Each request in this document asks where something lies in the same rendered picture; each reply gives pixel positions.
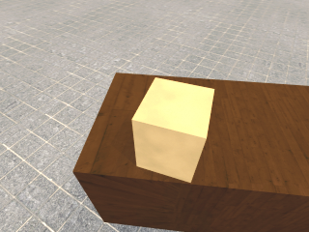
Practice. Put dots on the pedestal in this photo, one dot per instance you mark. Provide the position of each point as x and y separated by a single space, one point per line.
252 175

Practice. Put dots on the carton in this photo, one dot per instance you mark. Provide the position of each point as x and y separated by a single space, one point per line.
170 128

